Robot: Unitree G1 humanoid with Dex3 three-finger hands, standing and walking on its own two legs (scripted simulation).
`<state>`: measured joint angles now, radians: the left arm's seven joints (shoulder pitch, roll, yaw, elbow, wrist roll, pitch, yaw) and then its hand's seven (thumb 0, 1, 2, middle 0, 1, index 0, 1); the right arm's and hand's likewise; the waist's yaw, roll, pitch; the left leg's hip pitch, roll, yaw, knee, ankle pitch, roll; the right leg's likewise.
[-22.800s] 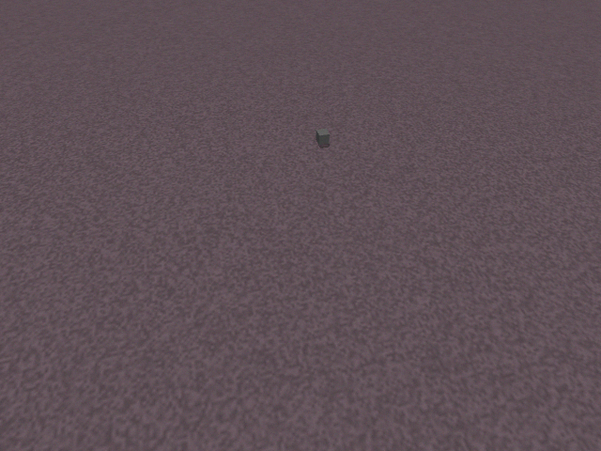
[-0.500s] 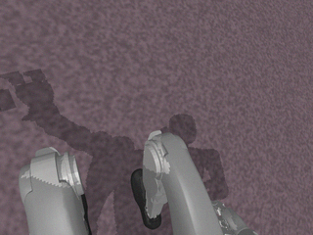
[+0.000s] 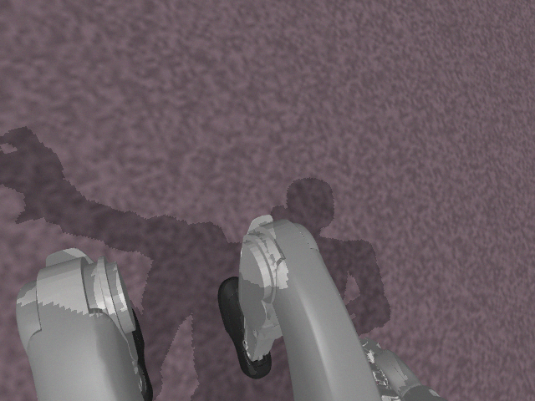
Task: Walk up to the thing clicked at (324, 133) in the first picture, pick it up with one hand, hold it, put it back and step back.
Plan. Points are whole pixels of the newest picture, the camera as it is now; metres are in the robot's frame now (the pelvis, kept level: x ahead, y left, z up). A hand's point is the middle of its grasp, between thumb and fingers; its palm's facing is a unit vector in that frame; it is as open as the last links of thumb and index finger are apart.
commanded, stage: rest palm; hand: left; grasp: from above
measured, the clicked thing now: out of the picture +0.46 +0.38 -0.29
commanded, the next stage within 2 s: close in 1.58 s
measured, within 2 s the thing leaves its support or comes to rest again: neither
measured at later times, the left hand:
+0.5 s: hand out of the picture +0.45 +0.37 -0.24, palm faces -0.41 -0.18 -0.89, open 14.4 cm
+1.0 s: hand out of the picture +0.45 +0.36 -0.25, palm faces -0.40 -0.18 -0.90, open 14.5 cm
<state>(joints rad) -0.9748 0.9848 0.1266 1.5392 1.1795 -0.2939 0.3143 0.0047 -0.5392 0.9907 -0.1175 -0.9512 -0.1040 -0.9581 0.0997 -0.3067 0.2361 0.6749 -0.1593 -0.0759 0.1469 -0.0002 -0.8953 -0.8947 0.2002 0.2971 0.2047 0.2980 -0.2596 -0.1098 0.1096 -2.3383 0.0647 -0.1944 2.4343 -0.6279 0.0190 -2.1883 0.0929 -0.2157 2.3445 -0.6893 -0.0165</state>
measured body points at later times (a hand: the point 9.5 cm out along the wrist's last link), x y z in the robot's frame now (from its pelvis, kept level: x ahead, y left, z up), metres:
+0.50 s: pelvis +0.01 +0.01 -0.01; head +0.28 +0.13 +0.32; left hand +0.47 +0.38 -0.19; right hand +0.08 -0.24 -0.08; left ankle +0.09 +0.13 -0.29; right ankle +0.10 -0.10 -0.29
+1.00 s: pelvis +0.01 +0.01 -0.02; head +0.28 +0.14 +0.31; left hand +0.47 +0.37 -0.20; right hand +0.08 -0.24 -0.07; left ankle +0.09 +0.13 -0.29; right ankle +0.10 -0.10 -0.29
